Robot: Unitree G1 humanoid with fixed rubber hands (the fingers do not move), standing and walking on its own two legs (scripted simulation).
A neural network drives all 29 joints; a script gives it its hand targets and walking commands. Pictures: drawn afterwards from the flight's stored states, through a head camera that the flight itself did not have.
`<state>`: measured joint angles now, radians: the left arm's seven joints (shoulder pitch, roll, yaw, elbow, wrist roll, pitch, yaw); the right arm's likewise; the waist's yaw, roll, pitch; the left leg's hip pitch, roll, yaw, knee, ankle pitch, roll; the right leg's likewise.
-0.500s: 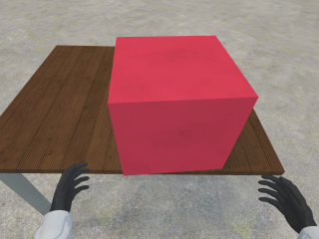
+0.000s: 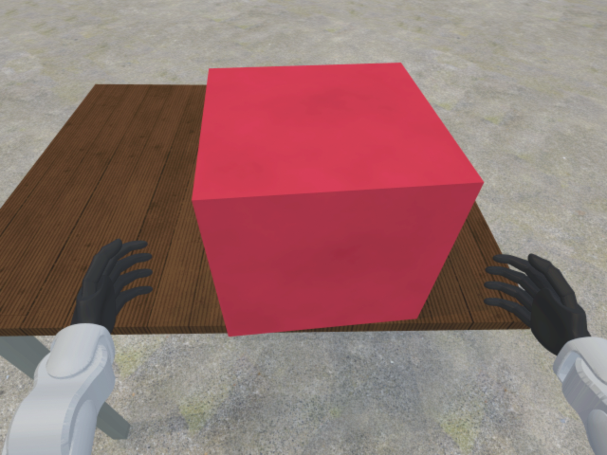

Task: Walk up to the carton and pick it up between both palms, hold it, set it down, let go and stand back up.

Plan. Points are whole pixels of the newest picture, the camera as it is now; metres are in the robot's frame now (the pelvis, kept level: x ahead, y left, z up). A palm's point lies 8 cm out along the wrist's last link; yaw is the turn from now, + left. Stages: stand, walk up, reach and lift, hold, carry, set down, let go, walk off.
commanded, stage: reach and lift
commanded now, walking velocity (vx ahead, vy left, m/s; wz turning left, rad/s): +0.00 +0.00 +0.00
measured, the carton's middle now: (316, 197) +0.46 +0.01 +0.10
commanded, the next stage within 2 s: none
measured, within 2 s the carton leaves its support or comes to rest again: neither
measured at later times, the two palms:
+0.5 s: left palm (92, 246) +0.30 +0.25 +0.16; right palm (556, 244) +0.34 -0.27 +0.16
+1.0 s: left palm (81, 180) +0.34 +0.27 +0.21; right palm (558, 169) +0.40 -0.26 +0.22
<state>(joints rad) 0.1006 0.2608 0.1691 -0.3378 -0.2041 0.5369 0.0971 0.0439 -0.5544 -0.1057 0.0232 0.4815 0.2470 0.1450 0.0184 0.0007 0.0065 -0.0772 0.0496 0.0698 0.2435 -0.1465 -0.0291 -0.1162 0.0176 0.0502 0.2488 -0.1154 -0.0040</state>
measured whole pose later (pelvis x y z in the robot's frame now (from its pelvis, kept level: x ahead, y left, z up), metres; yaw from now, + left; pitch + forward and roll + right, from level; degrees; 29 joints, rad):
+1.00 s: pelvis -0.01 -0.01 +0.00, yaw +2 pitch +3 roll +0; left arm -0.66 0.42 0.22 0.12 -0.25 0.84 0.11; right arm -0.78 -0.68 0.02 0.62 0.57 0.46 0.14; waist 0.03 -0.01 -0.07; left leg -0.22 0.06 0.01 0.32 -0.16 -0.04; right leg -0.23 0.03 0.02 0.30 -0.12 -0.02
